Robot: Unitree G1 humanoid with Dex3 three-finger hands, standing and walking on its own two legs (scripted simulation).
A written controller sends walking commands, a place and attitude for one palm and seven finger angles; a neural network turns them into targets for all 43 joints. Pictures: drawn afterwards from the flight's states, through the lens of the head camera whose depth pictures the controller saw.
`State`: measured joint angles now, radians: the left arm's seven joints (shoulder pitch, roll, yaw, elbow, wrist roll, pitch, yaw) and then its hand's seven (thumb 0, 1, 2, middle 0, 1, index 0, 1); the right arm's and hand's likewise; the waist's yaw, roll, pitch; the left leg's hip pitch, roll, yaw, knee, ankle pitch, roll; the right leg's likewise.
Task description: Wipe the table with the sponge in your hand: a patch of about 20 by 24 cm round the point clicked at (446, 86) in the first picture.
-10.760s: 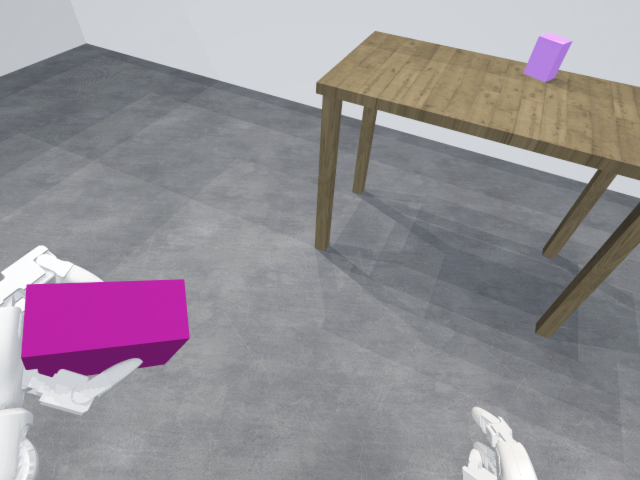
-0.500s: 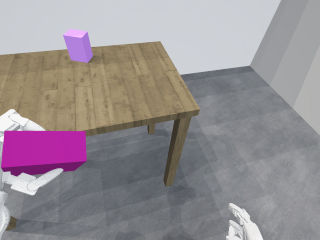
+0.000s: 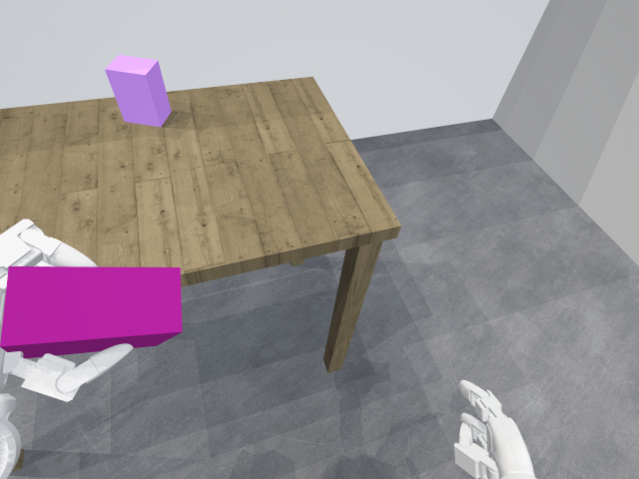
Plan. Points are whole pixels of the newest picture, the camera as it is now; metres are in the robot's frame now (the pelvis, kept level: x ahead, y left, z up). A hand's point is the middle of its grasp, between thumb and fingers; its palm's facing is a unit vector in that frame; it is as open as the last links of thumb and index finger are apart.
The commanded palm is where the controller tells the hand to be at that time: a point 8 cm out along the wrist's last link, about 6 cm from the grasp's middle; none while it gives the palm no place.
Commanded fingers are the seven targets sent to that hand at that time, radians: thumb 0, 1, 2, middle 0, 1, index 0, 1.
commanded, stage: come to a stop and stand still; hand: left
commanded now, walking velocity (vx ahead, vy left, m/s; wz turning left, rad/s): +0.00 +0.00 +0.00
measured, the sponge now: (121, 312) +0.23 +0.22 +0.14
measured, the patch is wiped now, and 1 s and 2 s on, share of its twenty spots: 0.00 0.00 0.00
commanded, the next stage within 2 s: look again from close up in 0.04 s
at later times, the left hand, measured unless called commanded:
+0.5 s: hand (62, 331) +0.20 +0.25 +0.15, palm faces +0.39 -0.85 -0.36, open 10.0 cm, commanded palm +0.15 +0.28 +0.17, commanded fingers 0.00 0.10 1.30 -1.20 -1.60 -1.20 -1.60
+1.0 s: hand (61, 298) +0.23 +0.27 +0.15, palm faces +0.36 -0.84 -0.41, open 10.0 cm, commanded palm +0.18 +0.30 +0.17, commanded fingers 0.00 0.10 1.30 -1.20 -1.60 -1.20 -1.60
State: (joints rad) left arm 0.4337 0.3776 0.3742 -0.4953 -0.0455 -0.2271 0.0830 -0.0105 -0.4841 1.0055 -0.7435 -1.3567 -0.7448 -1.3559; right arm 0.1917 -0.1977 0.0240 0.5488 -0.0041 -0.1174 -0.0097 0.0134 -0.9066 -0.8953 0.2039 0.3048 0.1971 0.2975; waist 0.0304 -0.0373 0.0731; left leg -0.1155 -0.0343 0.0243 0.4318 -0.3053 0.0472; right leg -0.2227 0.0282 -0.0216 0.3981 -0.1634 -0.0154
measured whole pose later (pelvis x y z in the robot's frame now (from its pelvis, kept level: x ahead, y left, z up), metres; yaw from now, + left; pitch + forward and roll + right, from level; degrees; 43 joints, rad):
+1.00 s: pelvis +0.01 +0.02 -0.02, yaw +0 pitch +0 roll -1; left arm 0.46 0.39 0.38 -0.46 -0.04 -0.23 0.10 -0.01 -0.48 1.01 -0.75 -1.36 -0.75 -1.35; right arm 0.23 -0.24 -0.01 0.55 0.00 -0.07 0.00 0.01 -0.91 -0.90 0.20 0.30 0.20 0.30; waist 0.00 -0.02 0.03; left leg -0.17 -0.08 0.04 0.58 -0.41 0.09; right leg -0.32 -0.01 0.00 0.63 -0.30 0.00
